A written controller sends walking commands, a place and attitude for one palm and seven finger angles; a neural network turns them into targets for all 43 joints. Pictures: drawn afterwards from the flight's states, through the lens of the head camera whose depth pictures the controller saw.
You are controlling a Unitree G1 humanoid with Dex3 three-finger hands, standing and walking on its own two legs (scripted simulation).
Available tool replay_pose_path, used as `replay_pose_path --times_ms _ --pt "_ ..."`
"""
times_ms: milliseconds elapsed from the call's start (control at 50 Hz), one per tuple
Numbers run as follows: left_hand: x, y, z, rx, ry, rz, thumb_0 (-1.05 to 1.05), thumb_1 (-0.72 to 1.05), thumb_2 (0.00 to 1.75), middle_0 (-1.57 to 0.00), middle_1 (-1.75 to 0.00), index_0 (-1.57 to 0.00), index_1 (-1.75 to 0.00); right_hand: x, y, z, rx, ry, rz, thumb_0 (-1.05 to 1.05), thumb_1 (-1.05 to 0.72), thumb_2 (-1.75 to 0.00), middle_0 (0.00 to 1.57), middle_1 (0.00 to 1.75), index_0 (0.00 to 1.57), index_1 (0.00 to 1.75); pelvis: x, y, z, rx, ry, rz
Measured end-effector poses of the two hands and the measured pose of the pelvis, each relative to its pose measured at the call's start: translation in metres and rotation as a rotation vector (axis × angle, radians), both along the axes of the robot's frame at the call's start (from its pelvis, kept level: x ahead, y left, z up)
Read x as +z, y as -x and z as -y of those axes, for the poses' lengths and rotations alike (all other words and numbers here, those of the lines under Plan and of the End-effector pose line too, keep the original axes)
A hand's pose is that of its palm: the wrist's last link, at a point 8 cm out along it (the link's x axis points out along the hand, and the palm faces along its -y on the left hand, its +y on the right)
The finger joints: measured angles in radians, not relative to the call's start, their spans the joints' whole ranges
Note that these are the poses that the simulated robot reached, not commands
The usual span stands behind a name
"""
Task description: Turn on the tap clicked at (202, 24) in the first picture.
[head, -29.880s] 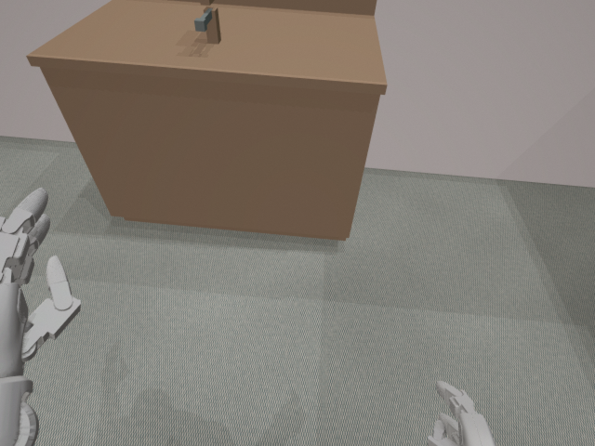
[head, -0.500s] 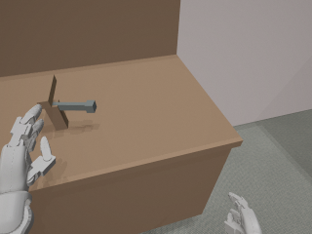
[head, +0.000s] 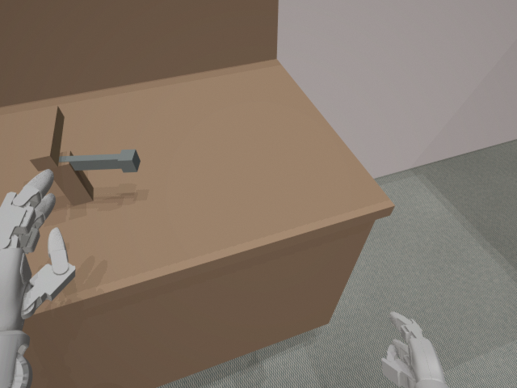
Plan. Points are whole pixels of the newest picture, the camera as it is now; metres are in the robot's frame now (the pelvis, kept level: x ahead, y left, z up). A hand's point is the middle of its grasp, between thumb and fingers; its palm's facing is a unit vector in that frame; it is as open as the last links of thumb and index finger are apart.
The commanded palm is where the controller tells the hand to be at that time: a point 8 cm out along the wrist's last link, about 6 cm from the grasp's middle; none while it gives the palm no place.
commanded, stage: step back with the hand held close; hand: left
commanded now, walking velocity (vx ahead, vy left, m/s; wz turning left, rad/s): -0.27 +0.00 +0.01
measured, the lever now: (129, 160) +0.44 +0.27 +0.11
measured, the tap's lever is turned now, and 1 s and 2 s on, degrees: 74 74 74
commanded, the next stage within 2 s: stop stepping back and stand still in 1.18 s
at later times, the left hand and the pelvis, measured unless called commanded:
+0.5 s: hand (29, 320) +0.15 +0.25 +0.16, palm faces +0.41 -0.81 -0.42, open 7.4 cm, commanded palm +0.10 +0.29 +0.18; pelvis -0.06 +0.00 -0.01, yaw +1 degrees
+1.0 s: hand (18, 385) +0.10 +0.22 +0.17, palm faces +0.37 -0.85 -0.38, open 7.4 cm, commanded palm +0.04 +0.28 +0.18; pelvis -0.11 -0.01 +0.00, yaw +2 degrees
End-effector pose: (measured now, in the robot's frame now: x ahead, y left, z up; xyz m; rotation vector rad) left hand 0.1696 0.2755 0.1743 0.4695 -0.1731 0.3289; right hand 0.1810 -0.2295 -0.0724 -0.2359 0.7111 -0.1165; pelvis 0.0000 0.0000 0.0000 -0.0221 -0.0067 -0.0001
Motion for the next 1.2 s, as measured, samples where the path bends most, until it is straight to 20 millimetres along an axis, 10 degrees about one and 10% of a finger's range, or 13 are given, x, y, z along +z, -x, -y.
replay_pose_path --times_ms 340,880,1000,1200 --pt "-0.002 0.047 -0.015 0.021 -0.018 0.05 0.02 0.89 0.9 -0.21 -0.3 -0.21 -0.3 -0.011 0.056 -0.013 -0.011 0.014 -0.024 0.01 -0.91 -0.9 0.2 0.29 0.2 0.3 -0.008 0.044 -0.01 0.009 0.015 -0.022" --pt "0.007 0.096 -0.007 0.041 -0.033 0.128 0.02 0.89 0.9 -0.2 -0.3 -0.2 -0.3 -0.01 0.09 -0.025 0.07 -0.023 0.004 0.01 -0.91 -0.9 0.2 0.29 0.2 0.3 -0.011 0.093 0.004 0.018 0.002 -0.029" --pt "0.009 0.113 0.016 -0.019 0.006 0.084 0.02 0.89 0.9 -0.2 -0.3 -0.21 -0.3 -0.01 0.112 -0.017 0.054 -0.036 -0.07 0.01 -0.91 -0.9 0.2 0.3 0.2 0.3 0.0 0.109 0.01 0.035 -0.017 -0.043" --pt "0.002 0.144 -0.004 -0.014 -0.029 0.083 0.02 0.89 0.9 -0.21 -0.3 -0.21 -0.3 0.001 0.149 0.003 -0.021 0.035 -0.039 0.01 -0.91 -0.9 0.2 0.29 0.2 0.3 -0.006 0.153 0.003 0.039 -0.048 -0.054"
